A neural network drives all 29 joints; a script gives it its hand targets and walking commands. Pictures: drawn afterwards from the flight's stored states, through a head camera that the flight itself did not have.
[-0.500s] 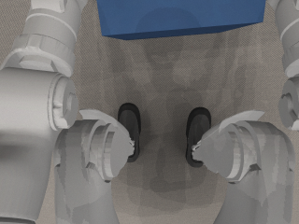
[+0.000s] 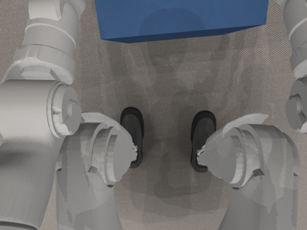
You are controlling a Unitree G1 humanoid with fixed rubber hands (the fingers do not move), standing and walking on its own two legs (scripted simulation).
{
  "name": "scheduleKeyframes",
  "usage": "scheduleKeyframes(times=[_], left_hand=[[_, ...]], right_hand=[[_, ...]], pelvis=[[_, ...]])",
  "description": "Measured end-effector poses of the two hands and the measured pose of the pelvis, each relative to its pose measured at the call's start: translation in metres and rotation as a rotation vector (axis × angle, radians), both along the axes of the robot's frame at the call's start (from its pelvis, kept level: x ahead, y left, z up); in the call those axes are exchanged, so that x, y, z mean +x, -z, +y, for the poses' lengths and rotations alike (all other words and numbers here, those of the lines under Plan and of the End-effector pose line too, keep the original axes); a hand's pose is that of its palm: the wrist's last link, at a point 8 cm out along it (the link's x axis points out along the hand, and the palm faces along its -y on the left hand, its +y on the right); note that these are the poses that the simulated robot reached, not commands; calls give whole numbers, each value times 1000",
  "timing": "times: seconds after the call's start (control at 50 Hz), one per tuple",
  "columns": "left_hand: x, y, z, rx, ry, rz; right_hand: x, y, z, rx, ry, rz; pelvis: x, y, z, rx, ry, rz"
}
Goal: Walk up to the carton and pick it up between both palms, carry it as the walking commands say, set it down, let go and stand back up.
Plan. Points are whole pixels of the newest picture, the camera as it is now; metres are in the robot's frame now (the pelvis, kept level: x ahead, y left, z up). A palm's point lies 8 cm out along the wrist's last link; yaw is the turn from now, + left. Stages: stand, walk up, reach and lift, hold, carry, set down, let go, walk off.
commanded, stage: reach and lift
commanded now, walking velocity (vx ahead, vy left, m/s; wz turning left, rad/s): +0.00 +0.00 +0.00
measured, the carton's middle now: out of the picture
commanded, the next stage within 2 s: none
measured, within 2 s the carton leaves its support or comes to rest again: leaves its support in 0.30 s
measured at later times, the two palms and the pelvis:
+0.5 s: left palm out of the picture +0.57 +0.17 -0.12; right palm out of the picture +0.57 -0.18 -0.13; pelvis -0.01 +0.00 +0.01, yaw -1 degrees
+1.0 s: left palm out of the picture +0.57 +0.18 -0.06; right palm out of the picture +0.58 -0.17 -0.07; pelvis -0.01 +0.00 +0.04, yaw -2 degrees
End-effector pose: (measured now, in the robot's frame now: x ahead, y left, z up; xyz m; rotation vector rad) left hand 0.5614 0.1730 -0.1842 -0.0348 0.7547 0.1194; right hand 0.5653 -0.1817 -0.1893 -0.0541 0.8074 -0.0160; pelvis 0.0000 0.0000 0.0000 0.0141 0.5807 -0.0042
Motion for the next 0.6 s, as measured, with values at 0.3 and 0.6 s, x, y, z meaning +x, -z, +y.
scheduleKeyframes(times=[0.3,0.6], left_hand=[[1,-13,-1,67,-3,2],[12,-70,-1,45,-25,-59]], right_hand=[[3,-11,5,-83,-42,5],[9,-59,6,-17,24,-41]], pelvis=[[-2,1,0,7,13,-19],[-8,-14,-2,19,28,-61]])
